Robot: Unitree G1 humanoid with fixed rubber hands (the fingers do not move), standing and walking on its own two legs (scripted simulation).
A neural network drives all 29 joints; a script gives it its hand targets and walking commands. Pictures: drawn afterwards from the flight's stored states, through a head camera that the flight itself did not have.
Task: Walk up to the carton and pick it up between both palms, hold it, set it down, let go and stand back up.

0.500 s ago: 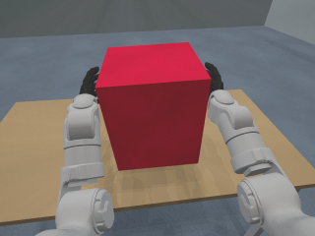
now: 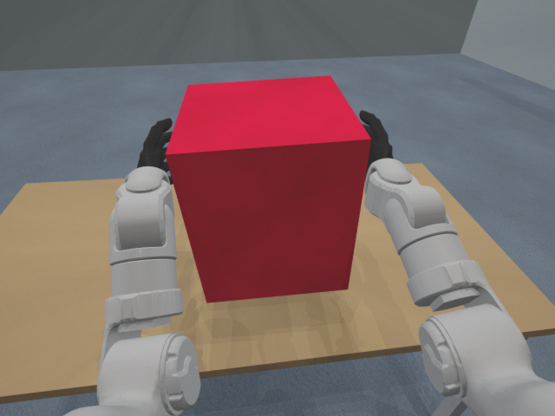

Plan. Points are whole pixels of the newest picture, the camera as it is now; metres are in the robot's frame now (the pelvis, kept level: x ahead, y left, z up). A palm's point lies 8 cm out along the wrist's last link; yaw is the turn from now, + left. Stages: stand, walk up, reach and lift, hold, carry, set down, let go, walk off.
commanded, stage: hold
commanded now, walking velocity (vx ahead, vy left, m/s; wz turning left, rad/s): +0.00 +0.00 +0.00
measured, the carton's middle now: (269, 188) +0.38 +0.01 +0.19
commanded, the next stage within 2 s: none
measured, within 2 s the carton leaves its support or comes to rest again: neither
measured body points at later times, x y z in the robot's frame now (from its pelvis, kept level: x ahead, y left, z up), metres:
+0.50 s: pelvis +0.00 +0.00 +0.00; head -0.08 +0.02 +0.44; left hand +0.37 +0.16 +0.23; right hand +0.37 -0.14 +0.24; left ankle +0.04 +0.13 -0.75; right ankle -0.03 -0.12 -0.75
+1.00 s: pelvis +0.00 +0.00 +0.00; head -0.08 +0.03 +0.44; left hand +0.37 +0.16 +0.24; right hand +0.37 -0.15 +0.23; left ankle +0.04 +0.13 -0.75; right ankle -0.03 -0.12 -0.75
